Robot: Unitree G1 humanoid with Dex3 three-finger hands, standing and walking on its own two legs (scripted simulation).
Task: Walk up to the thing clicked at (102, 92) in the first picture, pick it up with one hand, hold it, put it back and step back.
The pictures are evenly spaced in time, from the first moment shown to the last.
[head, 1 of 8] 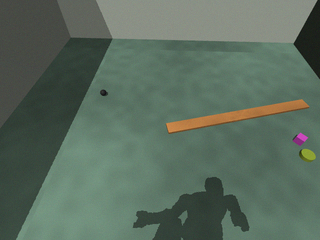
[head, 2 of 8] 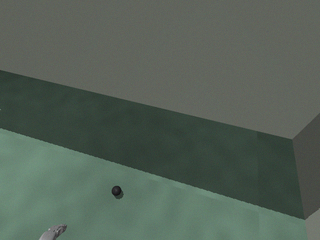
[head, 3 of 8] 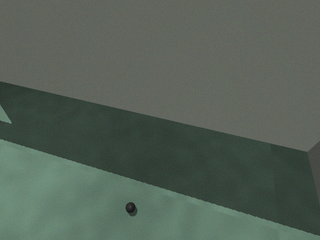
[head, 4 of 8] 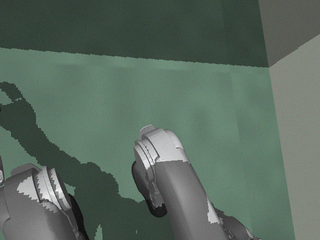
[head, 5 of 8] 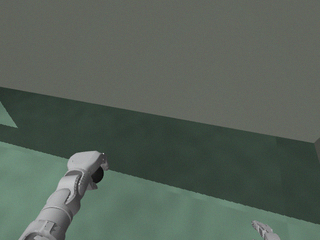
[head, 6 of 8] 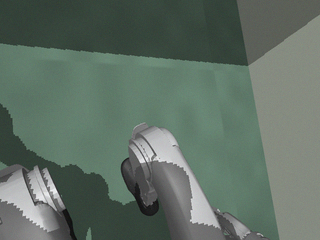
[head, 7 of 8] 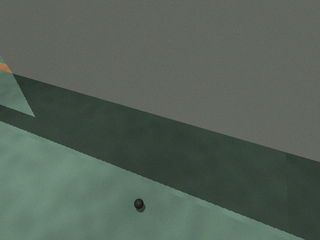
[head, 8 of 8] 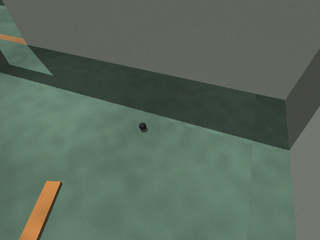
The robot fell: no
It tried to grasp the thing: yes
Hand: left
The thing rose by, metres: 0.68
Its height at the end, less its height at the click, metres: +0.00
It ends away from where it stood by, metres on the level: 0.01
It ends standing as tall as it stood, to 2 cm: yes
